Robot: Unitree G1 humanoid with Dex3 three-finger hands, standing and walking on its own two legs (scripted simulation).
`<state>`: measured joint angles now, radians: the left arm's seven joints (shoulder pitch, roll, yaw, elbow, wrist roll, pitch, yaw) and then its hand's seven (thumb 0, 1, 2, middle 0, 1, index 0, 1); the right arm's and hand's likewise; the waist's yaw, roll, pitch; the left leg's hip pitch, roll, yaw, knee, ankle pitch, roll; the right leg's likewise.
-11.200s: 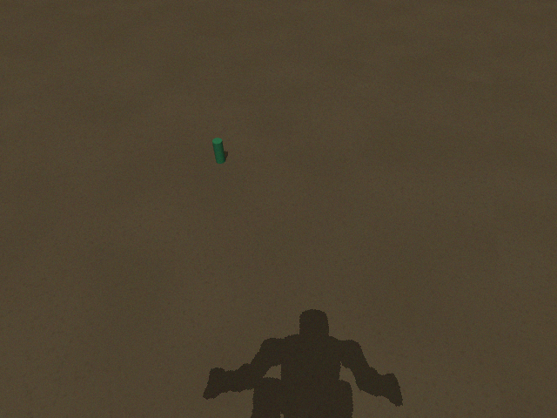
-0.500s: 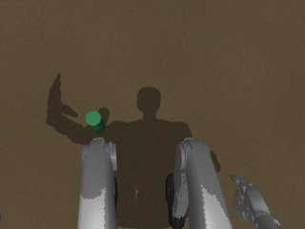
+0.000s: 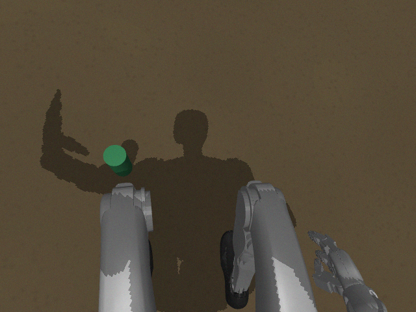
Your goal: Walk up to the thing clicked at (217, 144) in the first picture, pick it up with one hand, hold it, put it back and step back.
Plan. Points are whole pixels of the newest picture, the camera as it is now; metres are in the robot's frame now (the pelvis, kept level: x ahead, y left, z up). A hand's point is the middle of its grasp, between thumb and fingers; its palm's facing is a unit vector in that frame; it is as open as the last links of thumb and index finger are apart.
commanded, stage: approach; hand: left
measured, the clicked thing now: (119, 162) +0.42 +0.21 -0.30
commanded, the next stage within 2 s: close in in 0.28 s
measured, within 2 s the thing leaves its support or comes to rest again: neither
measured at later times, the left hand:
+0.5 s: hand (73, 170) +0.37 +0.30 -0.22, palm faces +0.02 -1.00 +0.04, open 17.2 cm
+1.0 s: hand (107, 168) +0.39 +0.23 -0.25, palm faces +0.01 -1.00 +0.03, open 16.3 cm
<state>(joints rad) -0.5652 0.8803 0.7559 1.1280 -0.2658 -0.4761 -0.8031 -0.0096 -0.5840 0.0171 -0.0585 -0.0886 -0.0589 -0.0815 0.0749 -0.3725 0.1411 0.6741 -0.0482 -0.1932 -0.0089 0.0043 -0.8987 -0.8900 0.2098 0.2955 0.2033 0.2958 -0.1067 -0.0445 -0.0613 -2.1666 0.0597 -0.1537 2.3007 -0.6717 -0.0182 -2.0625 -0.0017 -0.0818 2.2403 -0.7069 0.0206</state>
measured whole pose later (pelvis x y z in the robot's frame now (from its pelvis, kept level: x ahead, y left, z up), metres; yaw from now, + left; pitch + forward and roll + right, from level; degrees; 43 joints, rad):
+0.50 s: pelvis +0.00 +0.01 -0.08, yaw -6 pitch +18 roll -12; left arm -0.48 0.77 0.66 1.31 -0.28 -0.91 -0.66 -0.01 -0.48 0.07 -0.05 -0.11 -0.05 -0.10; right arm -0.14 -0.36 0.35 0.66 -0.22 -0.13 0.05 0.00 -0.89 -0.89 0.21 0.30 0.21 0.30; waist -0.18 -0.21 0.17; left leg -2.24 0.06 -0.30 2.61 -0.71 -0.03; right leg -2.11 0.05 -0.16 2.46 -0.69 0.04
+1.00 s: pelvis -0.02 +0.02 -0.09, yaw -8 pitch +10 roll -16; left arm -0.49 0.73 0.45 1.38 -0.18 -1.11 -0.29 -0.01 -0.42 0.15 -0.15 -0.21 -0.18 -0.17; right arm -0.18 -0.38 0.46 0.60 -0.33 -0.07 0.13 0.00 -0.89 -0.89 0.21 0.30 0.21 0.30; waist -0.21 -0.26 0.25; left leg -2.22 0.04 -0.39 2.68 -0.69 -0.02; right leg -2.03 0.08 -0.23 2.46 -0.65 0.06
